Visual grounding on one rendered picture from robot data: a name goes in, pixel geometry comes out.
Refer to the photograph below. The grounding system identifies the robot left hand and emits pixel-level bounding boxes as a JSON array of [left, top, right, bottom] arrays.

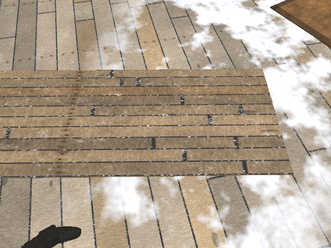
[[21, 225, 81, 248]]

